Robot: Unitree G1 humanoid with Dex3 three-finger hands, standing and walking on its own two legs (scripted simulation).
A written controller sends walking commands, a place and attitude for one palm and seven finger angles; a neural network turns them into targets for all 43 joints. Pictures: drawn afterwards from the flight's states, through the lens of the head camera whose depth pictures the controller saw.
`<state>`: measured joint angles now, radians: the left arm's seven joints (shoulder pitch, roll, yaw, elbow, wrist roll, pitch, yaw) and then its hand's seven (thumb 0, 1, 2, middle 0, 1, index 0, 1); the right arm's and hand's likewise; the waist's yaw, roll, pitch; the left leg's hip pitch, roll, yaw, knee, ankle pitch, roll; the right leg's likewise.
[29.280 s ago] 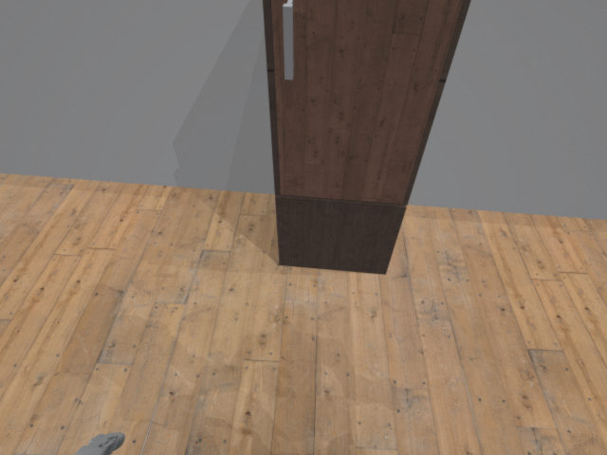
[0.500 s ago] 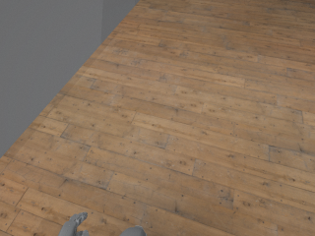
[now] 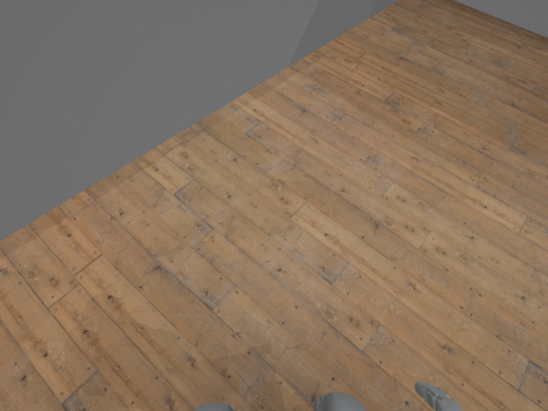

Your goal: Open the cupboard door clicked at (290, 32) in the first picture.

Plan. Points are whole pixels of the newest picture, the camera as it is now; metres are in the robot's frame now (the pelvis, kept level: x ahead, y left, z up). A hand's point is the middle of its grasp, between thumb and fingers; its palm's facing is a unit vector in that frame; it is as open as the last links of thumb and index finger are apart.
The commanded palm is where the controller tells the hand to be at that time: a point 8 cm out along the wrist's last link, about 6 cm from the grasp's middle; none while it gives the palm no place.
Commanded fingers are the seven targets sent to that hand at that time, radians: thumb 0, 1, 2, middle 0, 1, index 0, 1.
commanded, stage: turn to face it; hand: left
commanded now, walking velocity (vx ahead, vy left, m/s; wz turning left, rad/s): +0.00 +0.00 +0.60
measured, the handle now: out of the picture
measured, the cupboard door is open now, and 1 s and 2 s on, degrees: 44 44 44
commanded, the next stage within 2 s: none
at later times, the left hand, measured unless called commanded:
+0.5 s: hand out of the picture +0.08 +0.14 -0.14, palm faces +0.29 -0.92 -0.25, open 7.4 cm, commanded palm none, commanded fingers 0.00 0.90 0.90 -0.20 -0.30 -0.20 -0.30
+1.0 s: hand out of the picture +0.04 +0.22 -0.15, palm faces +0.59 -0.77 -0.23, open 7.4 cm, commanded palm none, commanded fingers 0.00 0.90 0.90 -0.20 -0.30 -0.20 -0.30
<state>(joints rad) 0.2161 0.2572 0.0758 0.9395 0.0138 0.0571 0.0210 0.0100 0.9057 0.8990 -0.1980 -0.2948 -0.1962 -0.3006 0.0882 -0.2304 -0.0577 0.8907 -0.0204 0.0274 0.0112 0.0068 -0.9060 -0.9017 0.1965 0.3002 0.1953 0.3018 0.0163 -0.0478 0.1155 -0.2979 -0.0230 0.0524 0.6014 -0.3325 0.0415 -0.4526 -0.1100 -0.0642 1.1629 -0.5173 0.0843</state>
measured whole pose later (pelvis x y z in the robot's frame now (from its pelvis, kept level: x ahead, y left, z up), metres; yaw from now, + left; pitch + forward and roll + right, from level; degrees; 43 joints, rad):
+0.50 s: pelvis +0.05 -0.06 +0.01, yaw +18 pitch +2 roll +2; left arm 0.19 0.17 0.04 0.88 0.02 0.00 0.03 0.00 0.90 0.90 -0.20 -0.30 -0.20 -0.30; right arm 0.16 -0.25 -0.09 0.96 -0.02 0.08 0.03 0.01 -0.91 -0.90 0.20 0.30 0.19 0.30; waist -0.03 0.00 0.11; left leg -0.49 0.02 0.01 1.10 -0.43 -0.07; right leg -0.23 -0.12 -0.19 0.50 -0.30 -0.01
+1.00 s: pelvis +0.07 -0.01 +0.01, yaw +35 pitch +2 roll -1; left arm 0.12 0.24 0.08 0.90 0.02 0.04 0.01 0.01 0.91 0.90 -0.20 -0.29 -0.19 -0.30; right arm 0.20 -0.20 -0.05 0.93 -0.02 0.02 0.00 0.01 -0.90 -0.90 0.20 0.30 0.20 0.30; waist -0.01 -0.03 0.08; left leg -0.24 -0.06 -0.03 0.46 -0.25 0.06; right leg -0.52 -0.09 0.01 1.09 -0.37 0.12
